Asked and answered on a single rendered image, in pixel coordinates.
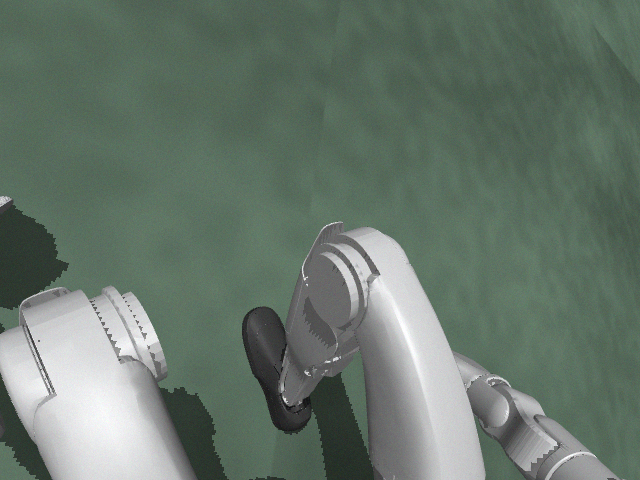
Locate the right robot foot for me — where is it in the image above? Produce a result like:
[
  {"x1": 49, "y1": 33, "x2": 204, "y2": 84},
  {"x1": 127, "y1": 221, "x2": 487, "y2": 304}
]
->
[{"x1": 242, "y1": 306, "x2": 312, "y2": 431}]

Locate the right robot arm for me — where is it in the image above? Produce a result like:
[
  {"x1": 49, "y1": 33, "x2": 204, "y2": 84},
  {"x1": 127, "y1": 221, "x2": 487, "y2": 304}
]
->
[{"x1": 467, "y1": 374, "x2": 625, "y2": 480}]

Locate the right robot hand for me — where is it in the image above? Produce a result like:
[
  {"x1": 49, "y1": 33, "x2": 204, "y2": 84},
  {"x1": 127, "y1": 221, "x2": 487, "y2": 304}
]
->
[{"x1": 452, "y1": 350, "x2": 491, "y2": 392}]

